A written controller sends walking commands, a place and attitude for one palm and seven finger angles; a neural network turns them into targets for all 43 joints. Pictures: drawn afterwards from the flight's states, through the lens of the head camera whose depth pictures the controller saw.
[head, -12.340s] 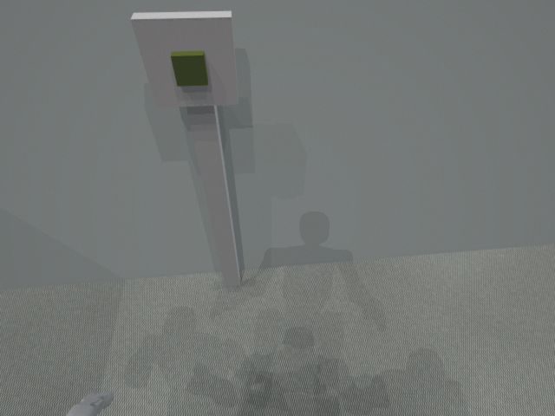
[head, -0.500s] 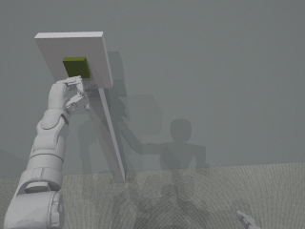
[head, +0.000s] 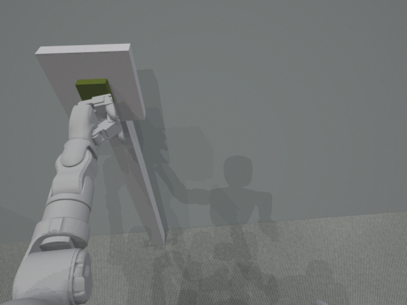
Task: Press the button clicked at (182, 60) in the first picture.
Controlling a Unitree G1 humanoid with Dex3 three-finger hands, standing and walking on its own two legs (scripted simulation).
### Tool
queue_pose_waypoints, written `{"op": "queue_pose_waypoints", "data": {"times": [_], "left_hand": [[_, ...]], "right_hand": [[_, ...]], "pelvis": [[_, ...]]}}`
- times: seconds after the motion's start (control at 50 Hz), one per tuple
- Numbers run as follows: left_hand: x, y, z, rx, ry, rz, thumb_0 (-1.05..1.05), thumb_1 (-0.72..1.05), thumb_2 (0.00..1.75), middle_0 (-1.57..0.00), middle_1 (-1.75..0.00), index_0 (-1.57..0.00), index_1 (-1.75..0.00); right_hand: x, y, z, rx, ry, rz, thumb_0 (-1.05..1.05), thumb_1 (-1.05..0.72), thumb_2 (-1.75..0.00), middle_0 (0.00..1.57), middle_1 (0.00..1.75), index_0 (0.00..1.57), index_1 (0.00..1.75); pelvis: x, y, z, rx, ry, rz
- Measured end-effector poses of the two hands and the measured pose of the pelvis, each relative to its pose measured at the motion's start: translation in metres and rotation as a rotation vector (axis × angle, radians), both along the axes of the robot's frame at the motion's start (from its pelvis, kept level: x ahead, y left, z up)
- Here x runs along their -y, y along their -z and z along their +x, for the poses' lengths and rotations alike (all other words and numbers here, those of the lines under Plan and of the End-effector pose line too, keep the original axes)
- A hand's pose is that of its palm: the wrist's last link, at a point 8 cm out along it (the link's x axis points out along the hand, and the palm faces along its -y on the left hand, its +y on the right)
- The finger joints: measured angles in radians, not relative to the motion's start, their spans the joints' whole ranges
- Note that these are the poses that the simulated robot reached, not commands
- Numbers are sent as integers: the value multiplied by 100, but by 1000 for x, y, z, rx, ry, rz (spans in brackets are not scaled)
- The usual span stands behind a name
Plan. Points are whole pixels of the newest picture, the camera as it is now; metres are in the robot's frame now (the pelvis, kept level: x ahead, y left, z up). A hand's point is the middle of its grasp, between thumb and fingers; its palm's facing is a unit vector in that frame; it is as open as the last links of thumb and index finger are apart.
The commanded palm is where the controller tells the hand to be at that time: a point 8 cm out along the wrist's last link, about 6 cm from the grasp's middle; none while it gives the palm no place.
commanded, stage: press the button with the knuckle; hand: left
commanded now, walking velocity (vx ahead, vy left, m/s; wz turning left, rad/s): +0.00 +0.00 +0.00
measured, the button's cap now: (96, 92) +0.49 +0.23 +0.18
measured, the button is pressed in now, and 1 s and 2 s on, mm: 0 13 0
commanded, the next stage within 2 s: hold the button down briefly in 0.74 s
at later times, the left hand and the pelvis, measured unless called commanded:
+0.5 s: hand (114, 118) +0.45 +0.19 +0.15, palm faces +0.11 -0.99 -0.01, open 3.1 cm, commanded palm +0.43 +0.24 +0.15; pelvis -0.01 +0.00 +0.00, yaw +0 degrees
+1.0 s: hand (113, 115) +0.46 +0.20 +0.14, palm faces +0.09 -1.00 -0.01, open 3.1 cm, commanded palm +0.47 +0.24 +0.15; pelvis -0.04 +0.01 -0.01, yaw +1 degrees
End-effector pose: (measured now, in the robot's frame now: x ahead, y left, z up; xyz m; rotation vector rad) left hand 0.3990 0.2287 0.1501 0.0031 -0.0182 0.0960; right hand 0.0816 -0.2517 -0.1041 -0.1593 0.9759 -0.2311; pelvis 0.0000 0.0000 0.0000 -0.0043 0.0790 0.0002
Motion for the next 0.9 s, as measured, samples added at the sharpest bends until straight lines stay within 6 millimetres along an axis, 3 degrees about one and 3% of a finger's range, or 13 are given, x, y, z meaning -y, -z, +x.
{"op": "queue_pose_waypoints", "data": {"times": [0.12,0.54,0.9], "left_hand": [[-7,10,10,-65,-21,-10,2,90,90,-130,-150,-130,-150],[-13,4,22,-25,-12,-5,4,85,94,-130,-150,-130,-150],[-19,4,32,-36,6,7,3,79,98,-130,-150,-134,-150]], "right_hand": [[5,-1,-9,-25,11,-21,1,-90,-90,20,30,20,30],[5,6,-46,-102,24,-28,0,-90,-90,20,30,20,30],[9,8,-101,-192,46,-66,0,-90,-90,20,30,20,30]], "pelvis": [[1,0,-4,-10,-2,-2],[-2,4,-15,-36,-6,-12],[-5,10,-35,-72,-17,-27]]}}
